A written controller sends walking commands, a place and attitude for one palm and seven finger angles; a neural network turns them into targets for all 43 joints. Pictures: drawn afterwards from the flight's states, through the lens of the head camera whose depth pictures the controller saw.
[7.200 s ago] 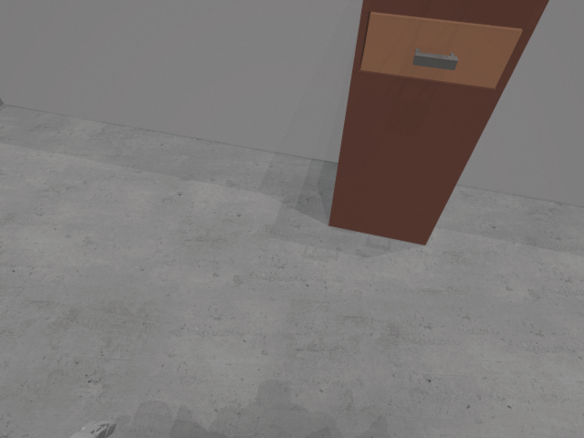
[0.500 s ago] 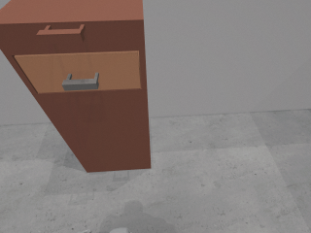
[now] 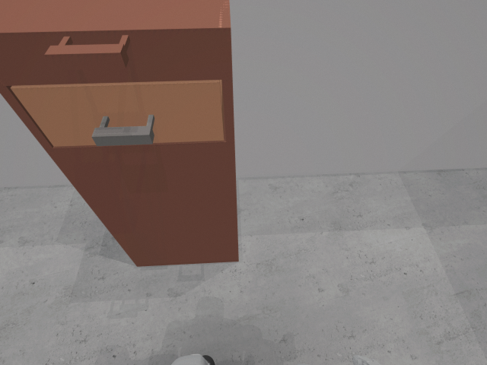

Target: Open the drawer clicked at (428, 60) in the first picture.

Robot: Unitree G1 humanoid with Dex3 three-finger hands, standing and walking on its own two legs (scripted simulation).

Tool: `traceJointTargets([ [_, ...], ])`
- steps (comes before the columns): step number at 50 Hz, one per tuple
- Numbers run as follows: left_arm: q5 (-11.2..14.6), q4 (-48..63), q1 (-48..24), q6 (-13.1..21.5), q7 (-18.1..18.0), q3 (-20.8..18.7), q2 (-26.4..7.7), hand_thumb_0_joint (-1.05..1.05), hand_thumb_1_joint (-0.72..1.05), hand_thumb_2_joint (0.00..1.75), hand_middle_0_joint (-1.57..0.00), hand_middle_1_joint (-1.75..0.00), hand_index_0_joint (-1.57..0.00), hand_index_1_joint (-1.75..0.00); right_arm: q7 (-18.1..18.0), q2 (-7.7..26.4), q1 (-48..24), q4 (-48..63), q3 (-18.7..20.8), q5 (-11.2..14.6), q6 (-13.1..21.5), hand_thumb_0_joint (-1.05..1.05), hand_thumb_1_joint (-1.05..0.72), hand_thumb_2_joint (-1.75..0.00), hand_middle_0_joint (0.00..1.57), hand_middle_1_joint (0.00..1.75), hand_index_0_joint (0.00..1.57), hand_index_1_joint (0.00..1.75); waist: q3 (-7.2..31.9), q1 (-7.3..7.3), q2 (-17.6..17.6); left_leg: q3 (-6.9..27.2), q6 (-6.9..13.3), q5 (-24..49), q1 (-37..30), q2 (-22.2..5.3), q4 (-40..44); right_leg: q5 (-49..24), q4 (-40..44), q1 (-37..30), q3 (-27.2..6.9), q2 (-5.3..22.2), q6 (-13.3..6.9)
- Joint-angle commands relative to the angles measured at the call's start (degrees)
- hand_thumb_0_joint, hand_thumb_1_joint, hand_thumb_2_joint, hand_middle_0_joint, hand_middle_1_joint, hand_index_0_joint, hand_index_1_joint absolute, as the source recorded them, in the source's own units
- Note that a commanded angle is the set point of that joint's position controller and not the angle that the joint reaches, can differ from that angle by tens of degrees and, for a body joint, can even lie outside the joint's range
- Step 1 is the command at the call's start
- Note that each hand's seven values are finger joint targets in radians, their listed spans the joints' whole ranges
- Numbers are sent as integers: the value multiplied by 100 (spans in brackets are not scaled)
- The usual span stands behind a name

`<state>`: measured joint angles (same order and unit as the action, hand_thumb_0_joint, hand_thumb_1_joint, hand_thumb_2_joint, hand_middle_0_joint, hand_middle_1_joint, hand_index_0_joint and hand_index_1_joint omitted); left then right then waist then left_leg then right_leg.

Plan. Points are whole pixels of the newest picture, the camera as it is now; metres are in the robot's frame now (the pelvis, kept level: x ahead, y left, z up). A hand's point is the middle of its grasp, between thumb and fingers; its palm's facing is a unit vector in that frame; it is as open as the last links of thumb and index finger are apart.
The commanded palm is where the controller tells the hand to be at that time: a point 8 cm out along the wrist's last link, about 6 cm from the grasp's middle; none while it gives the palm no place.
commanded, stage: come to a stop and stand still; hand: left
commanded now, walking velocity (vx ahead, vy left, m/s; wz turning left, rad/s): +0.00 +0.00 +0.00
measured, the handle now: (126, 128) +0.52 +0.28 +0.06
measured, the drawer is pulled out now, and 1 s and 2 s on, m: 0.00 0.00 0.00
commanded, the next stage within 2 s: look again from close up in 0.60 s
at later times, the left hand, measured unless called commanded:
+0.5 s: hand out of the picture -0.01 +0.14 -0.17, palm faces +0.06 -0.98 -0.20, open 7.2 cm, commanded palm none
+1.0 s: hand out of the picture -0.01 +0.17 -0.17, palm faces +0.06 -0.97 -0.23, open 7.3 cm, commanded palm none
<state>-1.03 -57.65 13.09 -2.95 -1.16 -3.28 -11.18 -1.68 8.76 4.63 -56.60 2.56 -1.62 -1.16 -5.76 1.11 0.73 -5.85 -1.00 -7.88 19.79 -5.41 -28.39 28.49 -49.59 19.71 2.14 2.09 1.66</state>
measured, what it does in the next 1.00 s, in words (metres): steps on the spot: right foot, then left foot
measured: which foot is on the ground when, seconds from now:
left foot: down 0.00-0.06, up 0.08-0.30, down 0.32-1.00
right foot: up 0.00-0.04, down 0.06-1.00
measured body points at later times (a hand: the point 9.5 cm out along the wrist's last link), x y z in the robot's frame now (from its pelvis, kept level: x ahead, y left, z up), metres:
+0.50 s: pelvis -0.04 -0.04 +0.01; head -0.03 -0.04 +0.46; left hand -0.01 +0.19 -0.15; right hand -0.04 -0.26 -0.15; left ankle -0.04 +0.09 -0.73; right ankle -0.02 -0.14 -0.73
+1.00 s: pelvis -0.04 -0.03 +0.00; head -0.06 -0.02 +0.45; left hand -0.01 +0.22 -0.15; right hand -0.01 -0.28 -0.14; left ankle -0.04 +0.09 -0.73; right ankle -0.02 -0.14 -0.73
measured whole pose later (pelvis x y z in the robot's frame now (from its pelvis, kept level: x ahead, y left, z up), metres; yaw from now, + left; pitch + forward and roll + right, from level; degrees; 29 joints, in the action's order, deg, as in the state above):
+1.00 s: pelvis -0.04 -0.03 +0.00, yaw +2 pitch -2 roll +0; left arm -1.1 -58.8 16.5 0.0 -1.3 -0.8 -11.9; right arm -1.8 12.8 17.9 -59.1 0.9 -1.3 0.8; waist 0.7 -0.3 0.1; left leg -1.3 0.2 -16.9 11.6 -1.0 -30.7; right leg 14.5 -29.4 12.7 4.8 0.9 -0.9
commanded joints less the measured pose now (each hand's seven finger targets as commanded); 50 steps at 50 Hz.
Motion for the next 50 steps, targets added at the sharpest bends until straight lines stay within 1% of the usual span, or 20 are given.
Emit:
traceJointTargets([
  [1,-36,46,1135,194,-34,-56,-357,0,90,90,-20,-30,-20,-30,27,980,348,259,325,76,-48,0,-90,-90,20,30,20,30,1094,95,303,726,510,152,-238,-704,41,-1569,2596,-1138,75,102,-31],
  [2,-105,122,945,245,-56,-88,-779,0,90,90,-20,-30,-20,-30,69,586,446,331,277,120,-80,0,-90,-90,20,30,20,30,706,-14,-1019,283,86,-1148,452,-23,-757,-1633,3351,-984,-1224,1068,-372],
  [3,-95,285,532,244,-53,-90,-1052,0,90,90,-20,-30,-20,-30,124,393,172,486,200,119,-122,0,-90,-90,20,30,20,30,388,9,-1559,301,-35,-2137,516,323,-1487,-1683,3681,-156,-1805,1834,-890],
  [4,-94,372,333,255,-59,-97,-1029,0,90,90,-20,-30,-20,-30,116,475,10,506,208,91,-197,0,-90,-90,20,30,20,30,402,70,-1406,654,30,-2244,313,304,-2131,-1428,3721,340,-1835,1799,-1114],
  [5,-101,353,115,261,-89,-101,-950,0,90,90,-20,-30,-20,-30,108,466,116,455,196,81,-228,0,-90,-90,20,30,20,30,250,-62,-1607,742,94,-2097,355,290,-2480,-1377,3666,482,-1780,1639,-1125],
  [7,-87,363,-232,286,-78,-33,-701,0,90,90,-20,-30,-20,-30,115,499,519,139,190,83,-162,0,-90,-90,20,30,20,30,211,-268,-1110,626,75,-1674,349,303,-2752,-2304,3308,138,-1059,1205,-1038],
  [12,-28,74,234,333,-98,-10,-683,0,90,90,-20,-30,-20,-30,50,364,731,-106,27,123,-24,0,-90,-90,20,30,20,30,569,-53,-899,389,-22,-1440,-196,307,-805,-3434,2874,-919,-830,1084,-1061],
  [14,47,-61,211,344,-105,26,-606,0,90,90,-20,-30,-20,-30,10,354,1076,-330,-31,113,62,0,-90,-90,20,30,20,30,748,-163,-649,499,15,-386,-1014,248,530,-3217,2643,-858,-796,942,-781],
  [16,97,-118,356,325,-82,87,-343,0,90,90,-20,-30,-20,-30,-16,634,1074,-423,-68,75,168,0,-90,-90,20,30,20,30,730,37,242,1142,280,941,-1153,-394,751,-2452,2577,-756,-450,425,-364],
  [17,89,-179,365,338,-71,114,-306,0,90,90,-20,-30,-20,-30,-48,684,982,-458,-83,67,177,0,-90,-90,20,30,20,30,674,74,185,1104,298,814,-1019,-435,672,-2374,2724,-854,-442,363,-311],
  [19,90,-329,210,303,-70,120,-381,0,90,90,-20,-30,-20,-30,-43,549,972,-603,-136,87,194,0,-90,-90,20,30,20,30,556,53,743,1080,271,397,-689,-345,1053,-2185,2716,-1249,-264,339,-258],
  [26,68,-548,325,327,-53,187,-328,0,90,90,-20,-30,-20,-30,-25,428,1338,-735,-138,75,128,0,-90,-90,20,30,20,30,74,-44,-64,847,157,-890,-624,-50,1202,-1195,3343,-850,-529,406,-283],
  [34,62,-641,575,385,-73,201,-198,0,90,90,-20,-30,-20,-30,-31,319,1628,-791,-156,82,158,0,-90,-90,20,30,20,30,126,-118,-247,717,167,-660,-848,-2,1077,-1081,3416,-576,-640,418,-304],
  [35,-44,-8,392,455,-61,238,-1122,0,90,90,-20,-30,-20,-30,31,1074,1403,-2,-55,31,140,0,-90,-90,20,30,20,30,-511,-345,-468,861,165,-183,-447,190,673,-1596,2894,-390,-517,270,-470],
  [36,12,-55,526,472,-99,125,-759,0,90,90,-20,-30,-20,-30,-16,1070,1356,26,-27,-27,253,0,-90,-90,20,30,20,30,519,-139,-119,812,253,-657,-522,34,407,-979,2784,-596,-675,489,-455],
  [37,-13,53,616,483,-94,123,-822,0,90,90,-20,-30,-20,-30,-40,916,1463,60,-8,-24,275,0,-90,-90,20,30,20,30,1114,-188,-56,786,278,-528,-682,179,79,-1140,2906,-835,-819,565,-513],
  [40,-7,160,561,411,-107,85,-710,0,90,90,-20,-30,-20,-30,-39,684,1728,70,-49,-4,197,0,-90,-90,20,30,20,30,761,-295,-669,561,267,-813,-414,337,-187,-609,3205,-608,-934,747,-632],
  [43,8,205,500,410,-112,70,-715,0,90,90,-20,-30,-20,-30,-35,777,1687,58,-42,29,224,0,-90,-90,20,30,20,30,139,-243,-143,744,322,-569,-367,171,139,-761,3019,-238,-712,563,-602],
  [46,15,216,484,442,-93,74,-840,0,90,90,-20,-30,-20,-30,-29,1047,1451,116,-19,50,296,0,-90,-90,20,30,20,30,151,-121,262,1027,362,-168,-264,-61,443,-1646,2635,-593,-421,368,-508],
  [50,26,209,361,451,-70,82,-965,0,90,90,-20,-30,-20,-30,-13,1302,1166,129,-12,61,326,0,-90,-90,20,30,20,30,338,-56,203,1085,367,-49,-295,-123,629,-2070,2581,-958,-362,386,-447],
])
